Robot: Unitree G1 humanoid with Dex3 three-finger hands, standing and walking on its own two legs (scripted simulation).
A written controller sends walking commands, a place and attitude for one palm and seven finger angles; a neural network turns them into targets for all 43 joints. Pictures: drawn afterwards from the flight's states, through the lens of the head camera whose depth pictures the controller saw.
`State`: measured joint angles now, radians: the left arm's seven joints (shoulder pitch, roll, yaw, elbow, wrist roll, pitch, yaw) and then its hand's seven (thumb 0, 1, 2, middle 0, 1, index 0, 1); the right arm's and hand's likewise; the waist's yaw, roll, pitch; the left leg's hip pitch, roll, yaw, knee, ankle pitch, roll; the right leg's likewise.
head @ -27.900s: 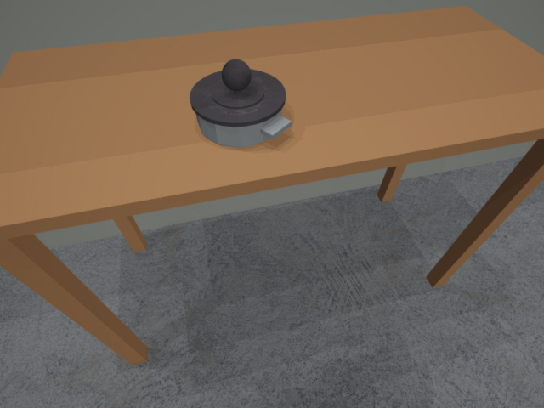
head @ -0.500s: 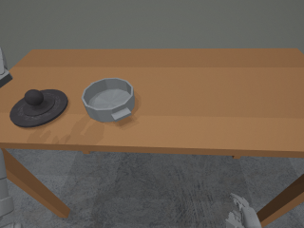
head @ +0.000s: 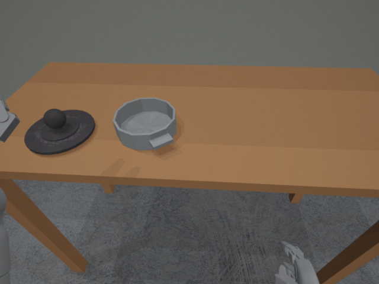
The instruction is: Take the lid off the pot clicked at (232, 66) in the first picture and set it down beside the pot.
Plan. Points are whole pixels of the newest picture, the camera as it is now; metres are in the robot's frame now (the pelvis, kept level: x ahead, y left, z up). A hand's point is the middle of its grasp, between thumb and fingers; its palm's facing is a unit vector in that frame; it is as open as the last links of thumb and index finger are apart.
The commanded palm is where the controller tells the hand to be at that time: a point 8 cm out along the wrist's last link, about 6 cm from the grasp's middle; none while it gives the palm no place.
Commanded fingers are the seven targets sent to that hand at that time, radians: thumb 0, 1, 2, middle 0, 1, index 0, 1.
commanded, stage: draw the hand back to the body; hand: left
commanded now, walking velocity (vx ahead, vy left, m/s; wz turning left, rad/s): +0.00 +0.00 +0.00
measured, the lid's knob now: (55, 118) +0.44 +0.41 +0.12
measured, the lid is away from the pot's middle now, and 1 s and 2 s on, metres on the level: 0.23 0.23 0.23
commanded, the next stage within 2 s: step back with the hand held close in 0.44 s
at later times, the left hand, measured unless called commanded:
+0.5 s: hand out of the picture +0.16 +0.25 +0.29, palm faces +0.53 -0.81 -0.26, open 7.4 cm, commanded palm +0.12 +0.29 +0.28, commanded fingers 0.00 0.90 0.90 -0.20 -0.30 -0.20 -0.30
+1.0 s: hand out of the picture +0.14 +0.25 +0.26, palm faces +0.44 -0.76 -0.49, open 7.4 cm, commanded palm +0.08 +0.31 +0.28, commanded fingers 0.00 0.90 0.90 -0.20 -0.30 -0.20 -0.30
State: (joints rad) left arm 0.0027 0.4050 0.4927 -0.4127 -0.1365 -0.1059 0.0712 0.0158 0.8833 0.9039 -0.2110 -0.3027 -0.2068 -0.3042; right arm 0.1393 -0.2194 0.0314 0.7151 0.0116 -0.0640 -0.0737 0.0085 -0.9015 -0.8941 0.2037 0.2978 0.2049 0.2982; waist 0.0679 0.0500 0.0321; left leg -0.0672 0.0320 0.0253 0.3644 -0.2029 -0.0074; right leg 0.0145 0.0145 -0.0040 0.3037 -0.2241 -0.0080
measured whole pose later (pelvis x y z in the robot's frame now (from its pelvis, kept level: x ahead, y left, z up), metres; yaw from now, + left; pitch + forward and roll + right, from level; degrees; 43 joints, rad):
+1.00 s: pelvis -0.05 +0.03 -0.01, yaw +1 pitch +0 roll -2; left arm 0.43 0.54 0.58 -0.85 -0.10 -0.22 0.11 0.02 0.88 0.90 -0.22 -0.30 -0.21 -0.30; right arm 0.19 -0.22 -0.01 0.56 0.04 -0.01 -0.06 0.01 -0.90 -0.89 0.20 0.30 0.20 0.30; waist 0.00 -0.02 0.04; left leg -0.35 0.00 0.03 0.53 -0.19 0.04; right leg -0.26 -0.02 0.00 0.47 -0.21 0.03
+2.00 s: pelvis -0.22 +0.04 -0.03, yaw +0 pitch +1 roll -2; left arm 0.37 0.57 0.57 -0.81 -0.09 -0.20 0.09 0.01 0.88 0.90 -0.21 -0.30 -0.21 -0.30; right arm 0.17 -0.18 -0.02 0.61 0.02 -0.10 -0.03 0.01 -0.90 -0.89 0.21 0.30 0.21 0.30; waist -0.01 0.01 0.00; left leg -0.53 0.02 -0.01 0.66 -0.23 0.00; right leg -0.33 0.02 0.01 0.55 -0.31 -0.01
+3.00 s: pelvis -0.27 +0.07 -0.04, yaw +6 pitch +0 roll +1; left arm 0.27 0.14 0.04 0.83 -0.01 0.10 0.01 0.00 0.94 0.90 -0.20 -0.30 -0.19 -0.30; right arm 0.31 -0.20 -0.02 0.85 -0.03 0.01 0.00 0.00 -0.90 -0.89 0.20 0.30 0.21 0.30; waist -0.07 -0.03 0.00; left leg -0.29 0.04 0.04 0.75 -0.46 -0.03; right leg -0.39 -0.03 -0.02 0.80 -0.41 0.01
